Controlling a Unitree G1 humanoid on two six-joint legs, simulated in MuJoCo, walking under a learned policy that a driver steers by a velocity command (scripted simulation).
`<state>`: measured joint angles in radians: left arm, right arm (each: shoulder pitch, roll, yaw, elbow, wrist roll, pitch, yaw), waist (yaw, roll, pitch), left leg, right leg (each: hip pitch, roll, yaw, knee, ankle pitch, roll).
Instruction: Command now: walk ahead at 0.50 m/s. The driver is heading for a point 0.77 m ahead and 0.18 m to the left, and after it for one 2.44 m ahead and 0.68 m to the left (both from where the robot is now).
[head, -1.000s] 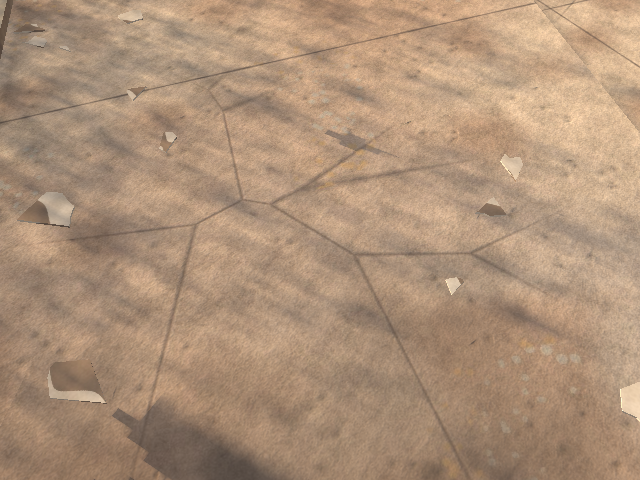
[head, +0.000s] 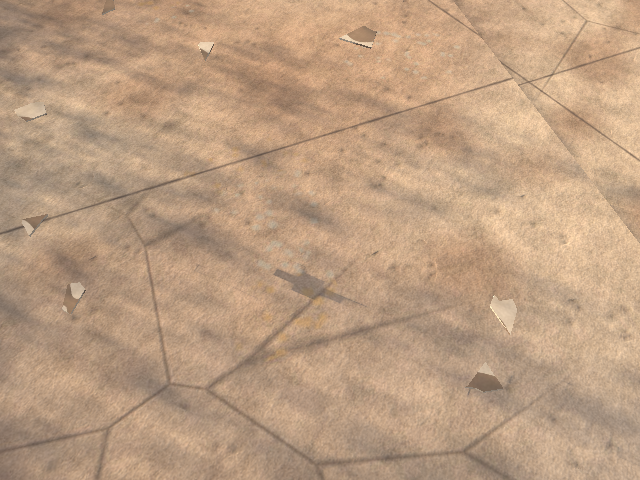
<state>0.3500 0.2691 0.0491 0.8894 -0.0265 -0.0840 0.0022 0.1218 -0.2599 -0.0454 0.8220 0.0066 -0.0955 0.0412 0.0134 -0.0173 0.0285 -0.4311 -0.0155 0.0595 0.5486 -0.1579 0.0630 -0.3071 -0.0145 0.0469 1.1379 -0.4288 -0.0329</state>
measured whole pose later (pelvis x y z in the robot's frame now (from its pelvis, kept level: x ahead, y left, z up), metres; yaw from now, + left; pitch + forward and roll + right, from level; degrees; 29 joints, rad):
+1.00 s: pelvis +0.55 -0.01 -0.01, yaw +12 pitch +2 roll -2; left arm 0.32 0.26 0.07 0.94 -0.01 -0.06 0.02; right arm 0.08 -0.24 -0.05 0.77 0.02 -0.04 0.06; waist 0.05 0.02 0.02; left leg -0.57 0.04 0.06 0.61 -0.10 0.09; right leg 0.11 -0.02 -0.25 0.30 -0.42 0.03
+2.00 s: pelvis +0.82 +0.10 +0.00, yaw +29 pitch -1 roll +0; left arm 0.16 0.23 0.03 0.88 0.01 -0.02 0.01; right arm 0.27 -0.22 -0.04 0.84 -0.01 -0.01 -0.03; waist 0.01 -0.01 0.02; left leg -0.20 0.00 -0.05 0.57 -0.35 -0.01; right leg -0.32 0.00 0.02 0.53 -0.20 0.01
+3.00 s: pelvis +0.83 +0.11 +0.01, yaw +28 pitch -1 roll +0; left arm 0.18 0.20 0.04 1.13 0.00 0.02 0.05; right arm 0.32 -0.18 -0.01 1.07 0.00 -0.02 -0.03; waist 0.01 -0.01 0.04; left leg -0.12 -0.02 -0.01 0.48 -0.33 0.01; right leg -0.27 -0.02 0.05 0.49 -0.20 0.03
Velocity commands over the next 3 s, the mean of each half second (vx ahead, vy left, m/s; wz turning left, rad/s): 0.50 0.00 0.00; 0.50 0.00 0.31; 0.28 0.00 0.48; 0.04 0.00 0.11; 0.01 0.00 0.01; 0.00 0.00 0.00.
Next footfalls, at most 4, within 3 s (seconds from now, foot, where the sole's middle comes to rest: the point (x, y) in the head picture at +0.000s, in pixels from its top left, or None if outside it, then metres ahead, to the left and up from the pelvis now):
0.46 right None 0.43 -0.14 -0.76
1.02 left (274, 366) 0.71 0.12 -0.76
1.48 right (318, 273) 0.96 0.03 -0.76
1.78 left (237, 340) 0.77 0.21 -0.76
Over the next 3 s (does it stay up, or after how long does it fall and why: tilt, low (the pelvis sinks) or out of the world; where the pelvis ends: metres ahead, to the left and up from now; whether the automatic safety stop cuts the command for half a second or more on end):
stays up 0.83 0.11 0.01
